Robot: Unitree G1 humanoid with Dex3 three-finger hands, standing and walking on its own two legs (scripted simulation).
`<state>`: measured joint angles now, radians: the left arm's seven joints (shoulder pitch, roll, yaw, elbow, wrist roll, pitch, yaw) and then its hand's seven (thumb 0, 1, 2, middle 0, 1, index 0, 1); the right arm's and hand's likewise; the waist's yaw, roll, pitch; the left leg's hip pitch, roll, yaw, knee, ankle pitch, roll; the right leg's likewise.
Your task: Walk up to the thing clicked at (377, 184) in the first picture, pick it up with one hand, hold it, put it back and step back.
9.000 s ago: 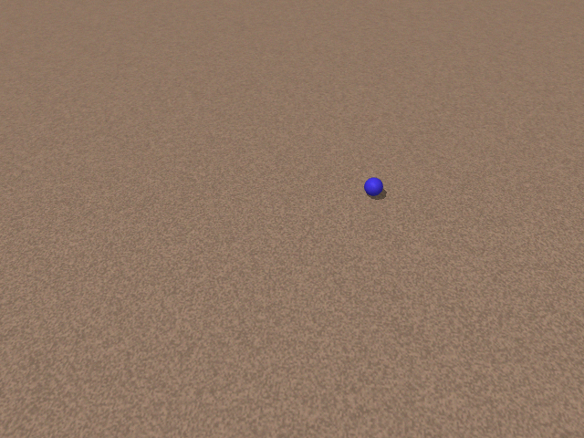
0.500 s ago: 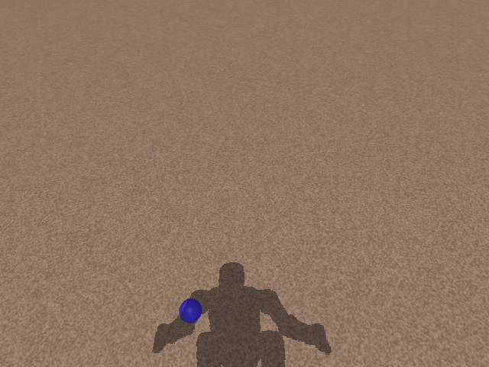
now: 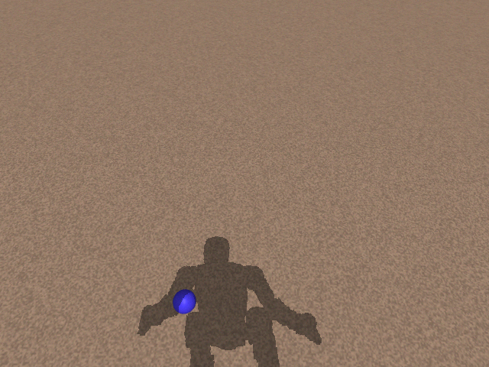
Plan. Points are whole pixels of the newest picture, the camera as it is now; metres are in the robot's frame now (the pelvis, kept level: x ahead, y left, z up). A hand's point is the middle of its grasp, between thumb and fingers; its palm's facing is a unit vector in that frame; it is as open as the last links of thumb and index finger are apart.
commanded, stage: walk up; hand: left
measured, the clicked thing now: (184, 301) +0.42 +0.21 -0.73
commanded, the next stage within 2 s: none
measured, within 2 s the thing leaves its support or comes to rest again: neither
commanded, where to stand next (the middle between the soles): +0.03 -0.02 m, yaw -1 degrees
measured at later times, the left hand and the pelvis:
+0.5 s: hand (116, 355) +0.17 +0.23 -0.15, palm faces -0.01 -0.95 -0.33, open 7.4 cm; pelvis +0.04 -0.01 +0.00, yaw +0 degrees
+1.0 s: hand out of the picture +0.09 +0.25 -0.15, palm faces +0.01 -0.94 -0.34, open 7.4 cm; pelvis +0.02 +0.00 +0.00, yaw +0 degrees
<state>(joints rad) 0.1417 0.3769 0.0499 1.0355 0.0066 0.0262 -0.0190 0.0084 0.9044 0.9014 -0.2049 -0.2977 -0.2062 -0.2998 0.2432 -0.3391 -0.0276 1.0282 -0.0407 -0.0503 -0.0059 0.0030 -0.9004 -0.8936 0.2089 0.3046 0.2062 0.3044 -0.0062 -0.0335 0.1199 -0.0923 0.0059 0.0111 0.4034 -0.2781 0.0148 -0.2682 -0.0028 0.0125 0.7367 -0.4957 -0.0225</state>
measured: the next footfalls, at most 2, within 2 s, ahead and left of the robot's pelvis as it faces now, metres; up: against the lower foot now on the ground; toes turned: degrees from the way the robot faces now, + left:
right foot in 0.10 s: +0.09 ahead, -0.14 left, +0.00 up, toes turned -1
left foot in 0.34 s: +0.05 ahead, +0.14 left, +0.00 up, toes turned -1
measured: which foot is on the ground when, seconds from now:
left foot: down 0.00-0.16, up 0.18-0.32, down 0.34-1.00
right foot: up 0.00-0.08, down 0.10-1.00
